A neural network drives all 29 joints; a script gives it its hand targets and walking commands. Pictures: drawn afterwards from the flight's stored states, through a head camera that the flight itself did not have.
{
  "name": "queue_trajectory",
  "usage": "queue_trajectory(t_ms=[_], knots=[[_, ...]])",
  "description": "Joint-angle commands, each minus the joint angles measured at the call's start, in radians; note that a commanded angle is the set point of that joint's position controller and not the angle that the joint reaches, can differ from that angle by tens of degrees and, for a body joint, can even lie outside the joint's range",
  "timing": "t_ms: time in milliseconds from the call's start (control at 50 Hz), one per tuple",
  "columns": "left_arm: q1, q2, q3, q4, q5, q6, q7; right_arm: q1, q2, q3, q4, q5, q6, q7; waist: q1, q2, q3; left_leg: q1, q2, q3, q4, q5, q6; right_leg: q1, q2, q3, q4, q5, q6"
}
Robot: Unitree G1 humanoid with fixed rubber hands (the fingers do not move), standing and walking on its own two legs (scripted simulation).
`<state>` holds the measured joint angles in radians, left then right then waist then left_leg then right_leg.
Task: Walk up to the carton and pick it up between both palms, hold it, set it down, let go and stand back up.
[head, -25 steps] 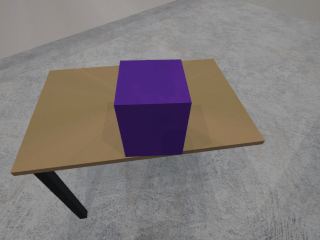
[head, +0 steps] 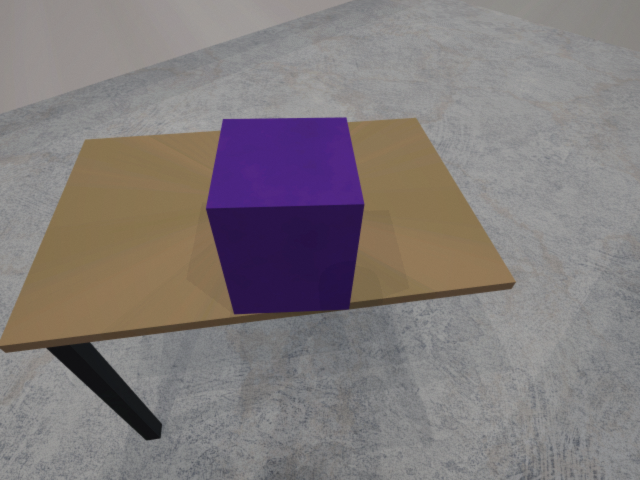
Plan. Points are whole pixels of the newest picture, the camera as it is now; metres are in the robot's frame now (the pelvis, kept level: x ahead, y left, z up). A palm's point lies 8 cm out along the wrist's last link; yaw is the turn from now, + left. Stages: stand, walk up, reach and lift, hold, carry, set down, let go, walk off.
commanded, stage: walk up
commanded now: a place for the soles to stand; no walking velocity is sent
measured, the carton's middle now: (288, 218) +0.53 +0.04 +0.01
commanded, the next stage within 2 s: none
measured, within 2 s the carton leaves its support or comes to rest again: neither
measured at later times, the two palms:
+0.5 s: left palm out of the picture +0.12 +0.24 -0.08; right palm (559, 391) +0.27 -0.35 -0.08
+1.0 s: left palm out of the picture +0.16 +0.26 -0.08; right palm (548, 389) +0.27 -0.34 -0.09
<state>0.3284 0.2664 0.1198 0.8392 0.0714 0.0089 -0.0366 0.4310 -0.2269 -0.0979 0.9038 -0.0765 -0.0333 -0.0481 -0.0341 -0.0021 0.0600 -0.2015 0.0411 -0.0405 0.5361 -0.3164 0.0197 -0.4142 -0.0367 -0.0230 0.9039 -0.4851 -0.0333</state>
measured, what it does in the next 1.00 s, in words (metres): walks ahead: right foot, then left foot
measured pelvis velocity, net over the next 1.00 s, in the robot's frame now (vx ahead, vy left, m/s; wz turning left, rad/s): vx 0.11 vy -0.06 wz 0.16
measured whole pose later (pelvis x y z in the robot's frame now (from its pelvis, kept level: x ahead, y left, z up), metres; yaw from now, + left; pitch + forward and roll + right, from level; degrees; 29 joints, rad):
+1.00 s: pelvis +0.11 -0.06 +0.00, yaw +9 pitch -5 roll +0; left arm 0.23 0.42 0.00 0.75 -0.01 -0.01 0.00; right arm 0.16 -0.41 -0.01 0.84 0.01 0.02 0.01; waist 0.01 0.01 0.08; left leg -0.21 0.00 -0.03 0.55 -0.26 -0.01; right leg -0.10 -0.07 -0.15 0.55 -0.36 0.01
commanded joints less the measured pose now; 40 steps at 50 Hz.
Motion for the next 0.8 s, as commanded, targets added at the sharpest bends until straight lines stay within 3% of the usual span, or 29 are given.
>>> queue_trajectory(t_ms=[0,40,60,80,100,120,140,160,180,200,220,240,260,280,300,320,360,420,440,460,480,500,520,560,600,660,720,740,780], knots=[[-0.028,0.078,0.005,-0.201,-0.012,-0.015,-0.015,0.021,-0.21,-0.049,-0.173,0.006,-0.008,0.003,-0.007,0.193,0.098,-0.112,0.169,-0.256,-0.285,-0.318,0.189,-0.071,-0.029,-0.037,-0.07,0.037,0.018],[0.106,0.107,0.009,-0.201,-0.033,-0.004,-0.001,-0.088,-0.291,-0.063,-0.247,0.01,0.011,0.012,0.077,0.206,0.028,-0.256,0.096,-0.087,-0.148,-0.336,0.152,0.276,0.018,-0.098,-0.268,0.145,0.024],[0.21,0.135,0.026,-0.166,-0.032,-0.017,0.017,-0.067,-0.271,-0.047,-0.265,0.013,0.021,0.016,0.109,0.04,-0.016,-0.317,0.023,-0.047,0.072,-0.29,0.106,0.421,0.083,-0.13,-0.344,0.211,0.049],[0.215,0.202,0.043,-0.182,-0.024,-0.029,0.024,-0.006,-0.193,-0.016,-0.258,0.012,0.025,0.019,0.13,-0.131,-0.021,-0.466,-0.039,-0.018,0.276,-0.319,0.078,0.584,0.001,-0.031,-0.36,0.186,0.045],[0.294,0.305,0.052,-0.215,-0.021,-0.041,0.035,-0.045,-0.149,0.004,-0.328,0.028,0.023,0.017,0.161,-0.289,-0.066,-0.555,-0.106,-0.016,0.546,-0.426,0.029,0.461,-0.262,0.393,-0.547,-0.1,-0.044],[0.23,0.375,0.056,-0.256,-0.033,-0.034,0.048,-0.089,-0.204,-0.01,-0.389,0.035,0.033,0.005,0.141,-0.149,-0.016,-0.527,-0.069,-0.131,0.657,-0.386,0.036,0.307,-0.414,0.646,-0.707,-0.305,-0.16],[0.107,0.377,0.06,-0.318,-0.038,-0.04,0.057,-0.084,-0.236,-0.018,-0.413,0.039,0.037,0.001,0.083,-0.088,0.075,-0.581,-0.028,-0.14,0.694,-0.302,0.027,0.226,-0.442,0.704,-0.775,-0.477,-0.205],[0.075,0.402,0.063,-0.345,-0.027,-0.056,0.06,-0.076,-0.281,-0.031,-0.423,0.043,0.039,0.007,0.06,-0.082,0.128,-0.549,0.021,-0.128,0.678,-0.225,0.021,0.172,-0.441,0.583,-0.749,-0.426,-0.211],[0.04,0.347,0.042,-0.357,-0.021,-0.058,0.06,-0.019,-0.311,-0.03,-0.387,0.049,0.036,0.012,0.045,-0.047,0.117,-0.515,0.031,-0.123,0.626,-0.154,0.009,0.226,-0.351,0.476,-0.692,-0.291,-0.158],[0.049,0.309,0.021,-0.358,-0.026,-0.068,0.064,0.019,-0.309,-0.031,-0.36,0.049,0.037,0.02,0.042,-0.114,0.072,-0.455,0.033,-0.115,0.571,-0.094,0.0,0.227,-0.293,0.342,-0.657,-0.115,-0.106],[0.035,0.278,0.001,-0.352,-0.029,-0.063,0.06,0.01,-0.321,-0.036,-0.354,0.042,0.031,0.022,0.038,-0.16,0.073,-0.384,0.021,-0.073,0.553,-0.065,-0.01,0.16,-0.229,0.193,-0.622,0.146,-0.112],[0.002,0.272,-0.019,-0.354,-0.034,-0.07,0.056,0.043,-0.319,-0.032,-0.355,0.03,0.03,0.03,0.006,-0.113,0.015,-0.297,0.001,-0.061,0.55,-0.046,-0.015,0.149,-0.224,0.126,-0.573,0.364,-0.102],[0.013,0.283,-0.016,-0.369,-0.04,-0.066,0.057,-0.022,-0.308,-0.025,-0.362,0.041,0.04,0.041,0.033,-0.117,0.015,-0.266,0.004,-0.033,0.491,-0.054,-0.026,0.136,-0.213,0.108,-0.567,0.36,-0.114],[-0.014,0.308,-0.011,-0.379,-0.048,-0.069,0.056,-0.004,-0.302,-0.017,-0.364,0.045,0.043,0.044,0.011,-0.095,-0.006,-0.203,-0.004,-0.025,0.467,-0.035,-0.02,0.102,-0.224,0.062,-0.539,0.476,-0.132],[0.007,0.288,-0.024,-0.363,-0.061,-0.066,0.055,-0.038,-0.303,-0.01,-0.372,0.048,0.043,0.042,0.021,-0.139,0.041,-0.23,0.003,-0.021,0.427,-0.018,-0.015,0.088,-0.222,0.012,-0.496,0.633,-0.116],[0.014,0.307,-0.018,-0.391,-0.062,-0.075,0.052,-0.065,-0.302,0.0,-0.388,0.043,0.04,0.044,0.034,-0.106,0.001,-0.209,0.002,0.007,0.377,-0.014,-0.012,0.129,-0.218,0.037,-0.461,0.706,-0.113],[0.017,0.346,-0.027,-0.394,-0.07,-0.063,0.052,-0.091,-0.316,0.009,-0.371,0.057,0.05,0.048,0.043,-0.183,0.008,-0.193,-0.009,0.046,0.288,0.029,-0.012,0.154,-0.2,0.032,-0.422,0.727,-0.101],[0.041,0.372,-0.022,-0.395,-0.071,-0.042,0.052,-0.14,-0.336,0.011,-0.378,0.065,0.062,0.047,0.046,-0.137,-0.026,-0.068,-0.042,0.071,0.139,0.029,0.0,0.119,-0.21,0.053,-0.399,0.425,-0.063],[0.043,0.355,-0.024,-0.397,-0.065,-0.036,0.053,-0.127,-0.303,0.02,-0.374,0.063,0.051,0.041,0.023,-0.096,-0.033,0.002,-0.045,0.076,0.016,0.034,0.015,0.118,-0.238,0.06,-0.37,0.434,-0.088],[0.072,0.33,-0.041,-0.383,-0.075,-0.032,0.045,-0.149,-0.335,0.022,-0.38,0.063,0.041,0.036,0.035,-0.067,-0.029,0.075,-0.025,0.017,-0.059,0.108,0.023,0.084,-0.206,0.036,-0.317,0.438,-0.052],[0.05,0.299,-0.058,-0.389,-0.08,-0.04,0.039,-0.145,-0.389,0.01,-0.369,0.06,0.03,0.035,0.019,0.004,-0.059,0.17,0.057,-0.1,-0.026,0.3,0.048,0.012,-0.181,0.003,-0.266,0.377,-0.03],[0.063,0.257,-0.068,-0.403,-0.087,-0.044,0.04,-0.194,-0.412,0.004,-0.39,0.064,0.022,0.031,0.038,0.125,-0.131,0.17,0.187,-0.272,-0.022,0.421,0.136,-0.002,-0.083,-0.033,-0.134,0.146,0.008],[0.068,0.274,-0.055,-0.378,-0.084,-0.035,0.043,-0.23,-0.422,0.017,-0.393,0.074,0.019,0.027,0.041,0.141,-0.143,0.014,0.244,-0.296,-0.054,0.353,0.201,0.135,-0.054,-0.036,-0.196,0.033,0.015],[0.013,0.336,-0.047,-0.355,-0.075,-0.044,0.04,-0.309,-0.386,0.034,-0.381,0.083,0.022,0.044,0.07,0.032,-0.038,-0.109,0.115,-0.169,-0.012,0.306,0.088,0.216,-0.079,0.007,-0.378,0.165,0.001],[0.014,0.349,-0.041,-0.32,-0.078,-0.058,0.046,-0.286,-0.396,0.026,-0.342,0.088,0.029,0.046,0.052,0.053,-0.062,-0.03,0.027,-0.029,0.079,0.318,0.018,0.188,-0.156,0.065,-0.433,0.251,-0.021],[-0.02,0.337,-0.06,-0.29,-0.085,-0.06,0.044,-0.254,-0.367,0.042,-0.295,0.083,0.023,0.044,0.036,0.043,-0.115,0.023,0.054,-0.06,0.078,0.461,0.039,0.24,-0.123,-0.017,-0.364,0.495,-0.004],[-0.059,0.332,-0.069,-0.246,-0.077,-0.047,0.045,-0.288,-0.353,0.044,-0.269,0.086,0.032,0.048,0.047,-0.045,-0.062,0.023,0.05,-0.041,0.049,0.385,0.026,0.219,-0.132,-0.018,-0.395,0.39,-0.008],[-0.032,0.327,-0.069,-0.246,-0.08,-0.047,0.041,-0.274,-0.349,0.049,-0.242,0.091,0.036,0.05,0.06,-0.029,-0.088,0.006,0.061,-0.051,0.045,0.397,0.033,0.266,-0.149,0.001,-0.404,0.456,0.003],[-0.075,0.361,-0.059,-0.235,-0.082,-0.048,0.042,-0.325,-0.356,0.042,-0.226,0.087,0.035,0.049,0.043,-0.037,-0.052,0.008,0.039,-0.035,0.02,0.343,0.032,0.231,-0.144,-0.011,-0.434,0.341,-0.008]])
